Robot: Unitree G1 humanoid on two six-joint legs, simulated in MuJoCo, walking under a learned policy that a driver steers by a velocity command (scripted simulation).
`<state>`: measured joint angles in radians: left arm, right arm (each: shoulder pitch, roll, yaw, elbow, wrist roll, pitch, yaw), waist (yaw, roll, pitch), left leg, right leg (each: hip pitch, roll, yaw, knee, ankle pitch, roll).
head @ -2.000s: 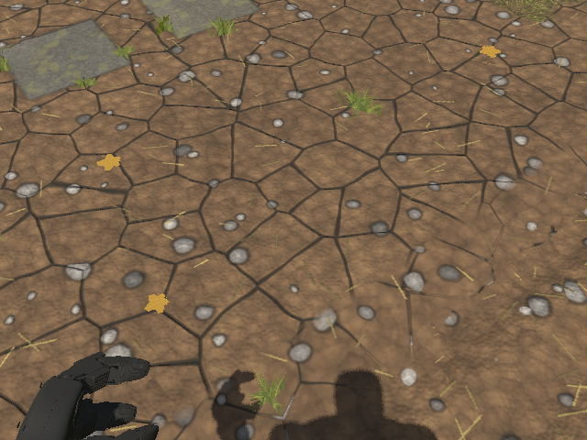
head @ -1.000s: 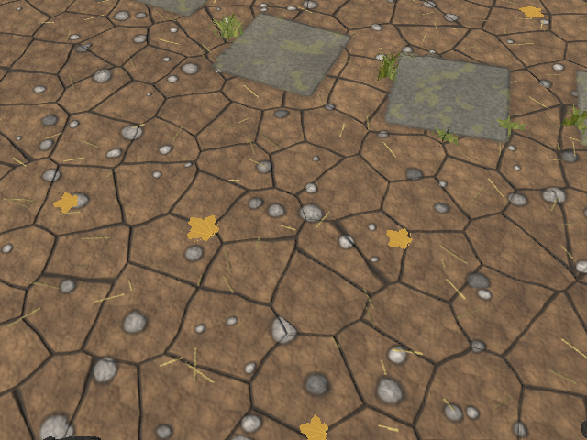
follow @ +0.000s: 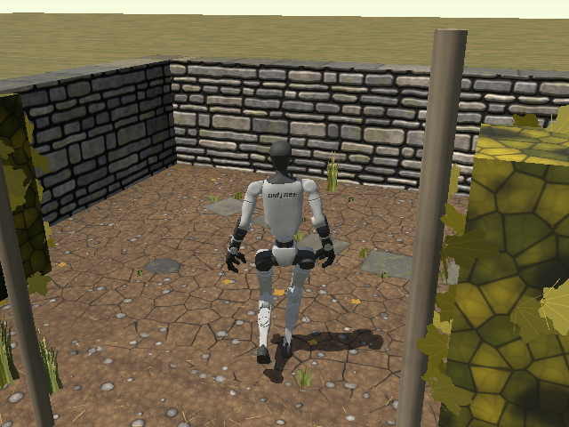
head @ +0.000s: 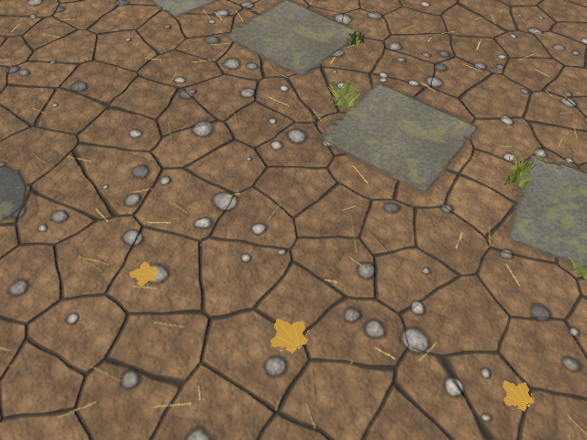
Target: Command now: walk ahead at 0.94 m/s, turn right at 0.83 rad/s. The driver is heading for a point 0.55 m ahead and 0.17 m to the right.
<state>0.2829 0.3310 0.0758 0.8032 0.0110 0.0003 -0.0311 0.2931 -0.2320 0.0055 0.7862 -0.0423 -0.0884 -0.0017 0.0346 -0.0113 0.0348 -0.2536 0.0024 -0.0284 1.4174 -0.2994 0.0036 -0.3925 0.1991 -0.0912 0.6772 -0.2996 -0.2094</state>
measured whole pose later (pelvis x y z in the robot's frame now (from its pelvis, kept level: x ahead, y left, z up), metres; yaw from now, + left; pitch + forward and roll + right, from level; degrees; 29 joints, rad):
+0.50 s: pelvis +0.44 +0.02 +0.03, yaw -27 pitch +2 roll +2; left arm 0.19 0.39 0.07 0.72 0.03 -0.01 -0.04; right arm 0.30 -0.32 -0.05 0.76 -0.05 -0.08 -0.01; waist -0.02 -0.06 0.03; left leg -0.23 0.03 0.11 0.46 -0.26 -0.03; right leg -0.55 0.01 0.02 1.30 -0.30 -0.09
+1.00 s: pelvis +0.69 -0.11 +0.03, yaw -35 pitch +2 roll +0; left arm 0.16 0.26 0.03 0.76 0.02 -0.03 -0.01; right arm 0.12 -0.31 -0.02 0.71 0.00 -0.03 -0.05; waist 0.03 0.04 0.06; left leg -0.55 0.08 -0.07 0.89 -0.34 -0.09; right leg -0.35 0.10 0.03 0.44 -0.11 -0.08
